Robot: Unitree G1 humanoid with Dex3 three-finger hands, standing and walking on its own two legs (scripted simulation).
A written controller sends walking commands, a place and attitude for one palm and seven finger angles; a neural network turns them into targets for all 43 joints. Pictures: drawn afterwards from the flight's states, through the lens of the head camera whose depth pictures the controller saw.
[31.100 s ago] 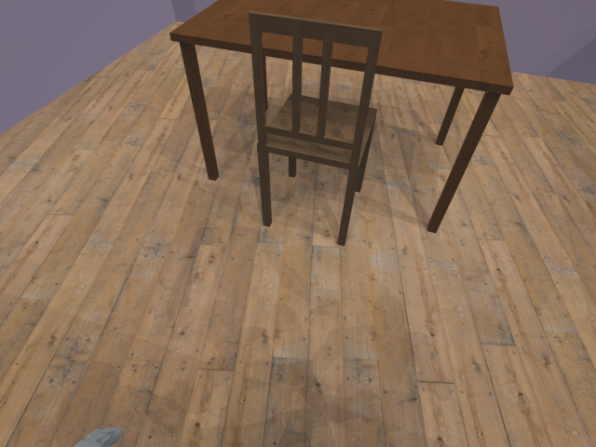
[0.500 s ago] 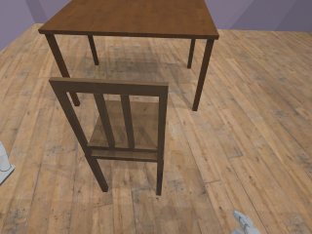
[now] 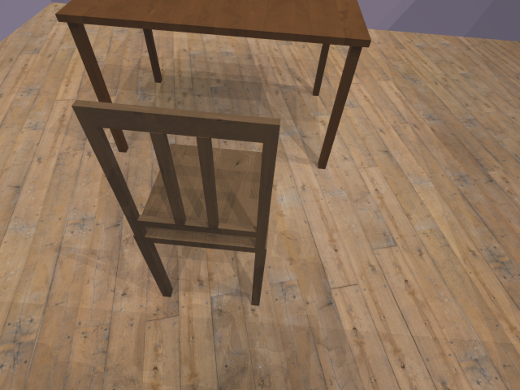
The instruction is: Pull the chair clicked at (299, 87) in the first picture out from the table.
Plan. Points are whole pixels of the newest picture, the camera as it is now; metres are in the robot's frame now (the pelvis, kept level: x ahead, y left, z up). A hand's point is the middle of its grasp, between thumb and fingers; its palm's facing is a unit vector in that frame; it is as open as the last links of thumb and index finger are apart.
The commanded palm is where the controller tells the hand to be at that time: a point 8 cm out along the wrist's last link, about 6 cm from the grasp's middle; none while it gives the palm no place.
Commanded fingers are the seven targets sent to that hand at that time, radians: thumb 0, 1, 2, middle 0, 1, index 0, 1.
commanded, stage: let the arm hang, fingers relaxed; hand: left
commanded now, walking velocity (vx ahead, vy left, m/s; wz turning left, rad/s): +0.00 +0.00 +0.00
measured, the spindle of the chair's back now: (171, 183) +0.54 +0.23 -0.08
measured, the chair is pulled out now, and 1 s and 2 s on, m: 0.58 0.58 0.58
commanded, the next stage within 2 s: look to check the result in 0.66 s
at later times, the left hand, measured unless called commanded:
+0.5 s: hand out of the picture -0.01 +0.15 -0.17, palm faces +0.00 -0.99 -0.16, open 7.4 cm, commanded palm none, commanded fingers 0.00 0.90 0.90 -0.20 -0.30 -0.20 -0.30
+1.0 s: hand out of the picture +0.00 +0.15 -0.17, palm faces +0.01 -0.98 -0.19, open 7.4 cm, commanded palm none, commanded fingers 0.00 0.90 0.90 -0.20 -0.30 -0.20 -0.30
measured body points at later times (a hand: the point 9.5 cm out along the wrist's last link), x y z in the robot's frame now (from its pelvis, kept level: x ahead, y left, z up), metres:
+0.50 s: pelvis +0.00 -0.01 +0.00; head +0.01 -0.01 +0.45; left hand -0.01 +0.20 -0.16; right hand -0.02 -0.21 -0.16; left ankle +0.02 +0.12 -0.74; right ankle +0.01 -0.11 -0.74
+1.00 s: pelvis +0.00 -0.01 +0.00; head +0.02 -0.02 +0.45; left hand +0.01 +0.21 -0.15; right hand -0.02 -0.21 -0.16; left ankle +0.02 +0.12 -0.74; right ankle +0.01 -0.11 -0.74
